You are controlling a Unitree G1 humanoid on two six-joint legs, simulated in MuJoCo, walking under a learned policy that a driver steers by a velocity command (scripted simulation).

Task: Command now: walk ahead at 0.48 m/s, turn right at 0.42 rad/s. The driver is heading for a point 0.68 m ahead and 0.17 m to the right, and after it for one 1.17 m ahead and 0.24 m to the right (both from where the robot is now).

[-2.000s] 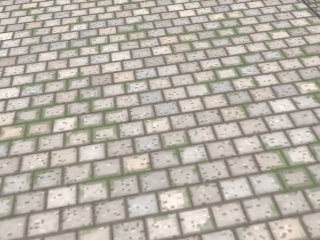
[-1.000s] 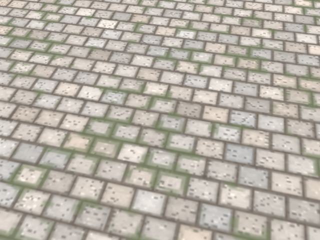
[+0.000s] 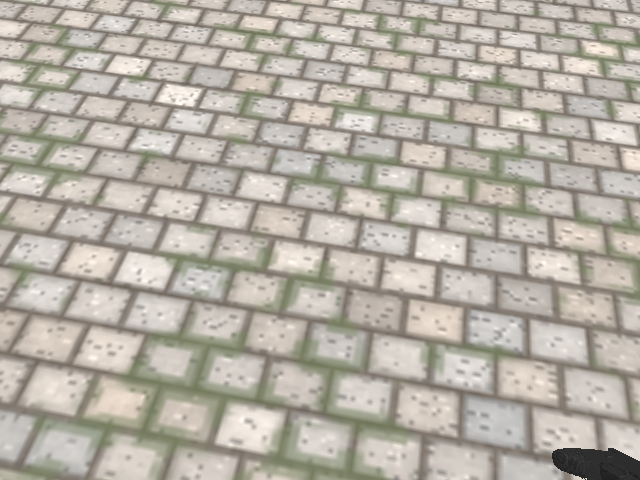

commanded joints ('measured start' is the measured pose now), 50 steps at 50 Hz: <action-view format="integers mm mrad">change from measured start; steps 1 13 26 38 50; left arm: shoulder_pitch -66 -270 27 -115 100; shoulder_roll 114 33 250 148 41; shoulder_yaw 29 18 94 51 4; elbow -110 -190 -241 -215 -161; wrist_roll -2 16 13 22 62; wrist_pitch -19 14 7 -18 -7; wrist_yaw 4 -34 -40 1 8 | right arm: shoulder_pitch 168 170 182 -37 235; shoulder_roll -112 -169 -138 -85 -281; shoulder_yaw -38 -64 -28 -11 -62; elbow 16 107 37 -10 38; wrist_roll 0 -8 16 -10 -24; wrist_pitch -1 -12 -19 0 -12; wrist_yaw -4 -28 -13 -8 26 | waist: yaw -98 -98 68 -11 -43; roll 119 45 -120 -49 317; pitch -82 45 -409 -34 -408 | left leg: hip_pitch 412 347 -347 -114 754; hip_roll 314 254 -13 61 365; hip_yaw -430 62 -116 -61 -588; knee -364 -483 838 88 -78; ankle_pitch -232 159 -414 259 802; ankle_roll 144 148 -40 -100 335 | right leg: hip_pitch -474 -466 655 -5 -271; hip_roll -96 -130 -342 -88 105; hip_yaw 13 -44 728 84 -51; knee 244 -206 -732 -807 227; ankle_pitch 124 533 44 494 -104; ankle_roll -14 11 -407 -219 49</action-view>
